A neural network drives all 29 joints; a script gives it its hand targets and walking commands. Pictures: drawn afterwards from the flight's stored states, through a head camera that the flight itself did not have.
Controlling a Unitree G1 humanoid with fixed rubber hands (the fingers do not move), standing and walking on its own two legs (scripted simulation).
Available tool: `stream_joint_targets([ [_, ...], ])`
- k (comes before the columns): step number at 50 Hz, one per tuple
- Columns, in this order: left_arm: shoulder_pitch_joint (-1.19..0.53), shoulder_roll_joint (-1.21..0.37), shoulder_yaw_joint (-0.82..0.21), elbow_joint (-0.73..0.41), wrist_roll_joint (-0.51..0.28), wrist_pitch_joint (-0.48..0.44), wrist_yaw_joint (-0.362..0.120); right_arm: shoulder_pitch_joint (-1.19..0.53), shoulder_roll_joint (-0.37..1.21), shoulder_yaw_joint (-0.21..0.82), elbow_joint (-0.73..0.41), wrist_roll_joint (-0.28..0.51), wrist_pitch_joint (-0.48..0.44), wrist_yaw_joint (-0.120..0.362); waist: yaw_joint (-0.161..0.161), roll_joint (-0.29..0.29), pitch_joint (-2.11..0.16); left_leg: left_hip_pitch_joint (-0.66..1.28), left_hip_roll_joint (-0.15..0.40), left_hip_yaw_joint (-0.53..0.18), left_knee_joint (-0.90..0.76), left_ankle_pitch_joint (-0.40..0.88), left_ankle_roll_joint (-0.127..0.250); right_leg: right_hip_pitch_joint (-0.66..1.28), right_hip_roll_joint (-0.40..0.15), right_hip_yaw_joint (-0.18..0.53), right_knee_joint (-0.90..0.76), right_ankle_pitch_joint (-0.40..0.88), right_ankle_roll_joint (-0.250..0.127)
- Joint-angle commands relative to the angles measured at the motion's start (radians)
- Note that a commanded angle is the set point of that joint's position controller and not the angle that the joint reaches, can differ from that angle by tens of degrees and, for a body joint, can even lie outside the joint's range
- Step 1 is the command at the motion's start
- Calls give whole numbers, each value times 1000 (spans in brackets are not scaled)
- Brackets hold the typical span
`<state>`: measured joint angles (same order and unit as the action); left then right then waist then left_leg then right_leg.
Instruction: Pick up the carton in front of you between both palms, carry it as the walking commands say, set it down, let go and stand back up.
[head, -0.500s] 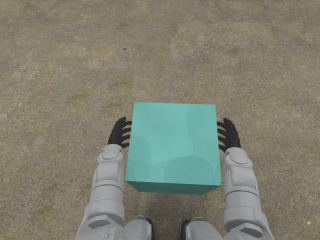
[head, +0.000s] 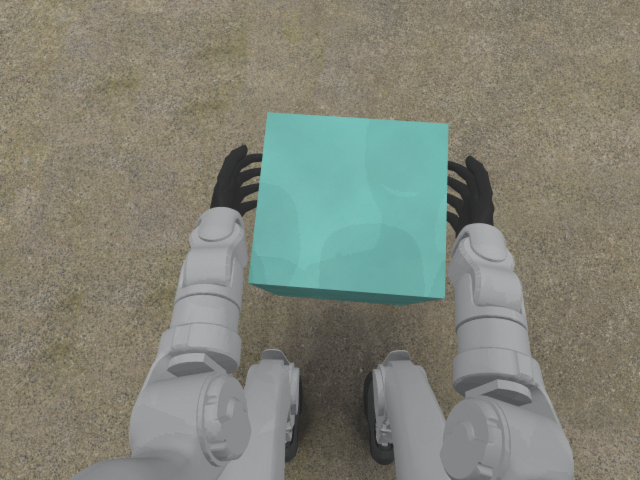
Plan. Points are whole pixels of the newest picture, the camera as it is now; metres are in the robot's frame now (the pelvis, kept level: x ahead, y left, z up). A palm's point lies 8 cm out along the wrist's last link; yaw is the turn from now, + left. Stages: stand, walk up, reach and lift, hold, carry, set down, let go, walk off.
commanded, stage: set down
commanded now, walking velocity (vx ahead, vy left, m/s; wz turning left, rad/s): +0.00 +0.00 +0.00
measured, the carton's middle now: (346, 226) +0.44 -0.01 -0.14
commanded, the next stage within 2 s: none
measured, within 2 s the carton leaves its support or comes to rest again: rests again in 1.60 s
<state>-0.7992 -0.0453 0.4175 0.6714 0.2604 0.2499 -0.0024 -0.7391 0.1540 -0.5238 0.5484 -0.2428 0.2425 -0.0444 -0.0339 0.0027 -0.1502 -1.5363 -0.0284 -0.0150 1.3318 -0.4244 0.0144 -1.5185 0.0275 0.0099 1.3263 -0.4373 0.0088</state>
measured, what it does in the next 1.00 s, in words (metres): lowers itself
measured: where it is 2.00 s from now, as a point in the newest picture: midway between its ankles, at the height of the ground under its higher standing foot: (334, 432)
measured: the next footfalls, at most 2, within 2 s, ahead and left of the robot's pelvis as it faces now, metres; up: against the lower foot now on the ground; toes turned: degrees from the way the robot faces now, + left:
none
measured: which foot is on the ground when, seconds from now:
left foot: down 0.00-1.00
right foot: down 0.00-1.00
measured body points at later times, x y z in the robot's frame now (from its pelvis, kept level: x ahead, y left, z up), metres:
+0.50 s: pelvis -0.02 +0.00 -0.13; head +0.28 +0.02 +0.21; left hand +0.50 +0.13 -0.24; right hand +0.47 -0.17 -0.23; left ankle +0.08 +0.11 -0.58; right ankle +0.08 -0.12 -0.58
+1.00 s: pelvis -0.03 +0.00 -0.22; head +0.34 +0.02 +0.03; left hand +0.54 +0.13 -0.39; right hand +0.50 -0.17 -0.38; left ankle +0.08 +0.11 -0.58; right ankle +0.07 -0.12 -0.58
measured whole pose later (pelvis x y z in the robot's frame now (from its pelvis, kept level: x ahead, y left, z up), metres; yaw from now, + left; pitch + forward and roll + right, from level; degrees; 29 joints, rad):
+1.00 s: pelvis -0.03 +0.00 -0.22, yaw -2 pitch +43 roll -4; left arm -1.42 0.29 0.15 0.95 0.06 0.27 0.06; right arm -1.29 -0.05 -0.48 0.73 -0.04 0.25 -0.16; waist -0.07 -0.03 0.21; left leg -2.30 -0.03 -0.02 2.10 -0.55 0.02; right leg -2.26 0.04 -0.02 2.08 -0.58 0.04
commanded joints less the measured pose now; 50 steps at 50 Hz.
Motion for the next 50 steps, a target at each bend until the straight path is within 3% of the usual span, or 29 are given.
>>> stream_joint_targets([
  [1, -563, -884, -463, 45, -86, -13, -192, -582, 865, 529, 94, 81, 9, 200, -4, 33, -787, 378, -129, -8, -70, 160, -12, 286, 137, -17, -53, 169, 15],
  [14, -763, -850, -506, 55, -149, 11, -173, -788, 826, 541, 69, 141, 33, 187, -18, 62, -977, 239, -140, 11, 154, 192, -27, 76, 149, -58, 171, 183, 26],
  [28, -921, -758, -499, 103, -175, 17, -177, -958, 738, 500, 73, 169, 38, 193, -29, 80, -979, 87, -125, 17, 346, 206, -23, -115, 135, -81, 362, 180, 32],
  [47, -1151, -592, -585, 154, -307, -32, -177, -1206, 592, 548, 79, 297, -13, 163, -47, 94, -943, 18, -86, 25, 617, 238, -10, -173, 98, -103, 612, 209, 33],
  [50, -1213, -579, -618, 99, -337, -53, -169, -1166, 647, 552, 114, 339, -21, 161, -26, 131, -978, 47, -83, 32, 646, 306, -10, -163, 105, -97, 649, 279, 27],
])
